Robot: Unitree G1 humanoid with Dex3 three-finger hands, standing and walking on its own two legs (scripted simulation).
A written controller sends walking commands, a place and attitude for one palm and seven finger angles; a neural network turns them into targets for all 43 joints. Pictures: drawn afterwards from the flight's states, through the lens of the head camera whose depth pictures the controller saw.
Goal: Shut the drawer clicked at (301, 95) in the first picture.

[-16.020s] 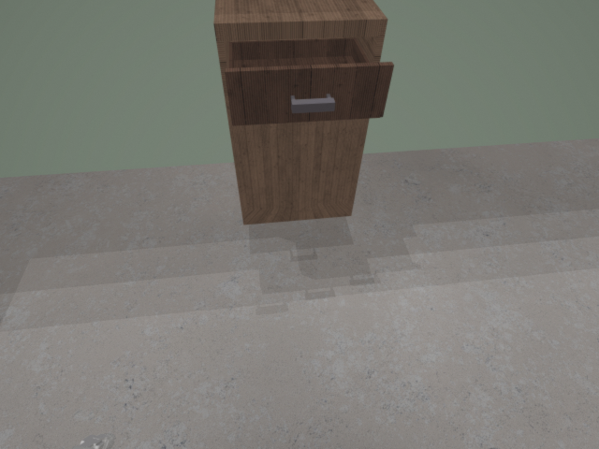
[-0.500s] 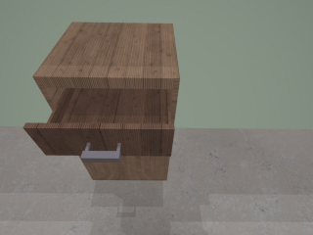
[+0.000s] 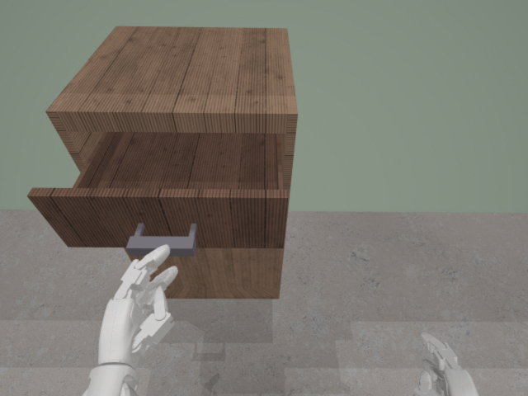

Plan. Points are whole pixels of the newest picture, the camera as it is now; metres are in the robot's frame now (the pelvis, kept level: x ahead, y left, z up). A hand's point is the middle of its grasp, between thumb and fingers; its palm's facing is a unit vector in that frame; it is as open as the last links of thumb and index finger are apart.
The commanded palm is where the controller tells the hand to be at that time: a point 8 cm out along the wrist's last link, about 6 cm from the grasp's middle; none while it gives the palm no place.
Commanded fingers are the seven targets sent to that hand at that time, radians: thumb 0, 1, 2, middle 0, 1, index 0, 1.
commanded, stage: raise the hand and make a fist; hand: left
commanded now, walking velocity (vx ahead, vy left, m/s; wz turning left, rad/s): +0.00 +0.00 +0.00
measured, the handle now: (164, 237) +0.40 +0.20 -0.02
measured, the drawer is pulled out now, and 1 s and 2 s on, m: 0.18 0.18 0.18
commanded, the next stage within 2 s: bring the fist close to the handle in 1.62 s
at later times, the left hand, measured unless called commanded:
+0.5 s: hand (166, 332) +0.21 +0.15 +0.02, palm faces -0.03 -1.00 -0.04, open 4.1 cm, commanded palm +0.17 +0.21 +0.03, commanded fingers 0.00 0.90 0.90 -1.00 -1.17 -1.00 -1.17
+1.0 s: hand (150, 324) +0.21 +0.16 +0.07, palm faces +0.04 -1.00 -0.03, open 3.1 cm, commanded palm +0.17 +0.21 +0.07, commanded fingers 0.00 0.90 0.90 -1.40 -1.60 -1.40 -1.60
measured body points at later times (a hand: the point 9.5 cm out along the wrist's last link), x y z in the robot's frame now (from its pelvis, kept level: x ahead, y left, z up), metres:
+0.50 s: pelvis +0.00 -0.02 -0.04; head +0.06 -0.03 +0.41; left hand +0.21 +0.20 +0.02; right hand +0.18 -0.23 -0.13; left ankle +0.00 +0.10 -0.70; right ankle +0.03 -0.11 -0.70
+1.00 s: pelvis +0.02 +0.00 -0.02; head +0.05 +0.00 +0.43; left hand +0.20 +0.21 +0.07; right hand +0.23 -0.21 -0.07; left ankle +0.00 +0.10 -0.70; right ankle +0.03 -0.11 -0.70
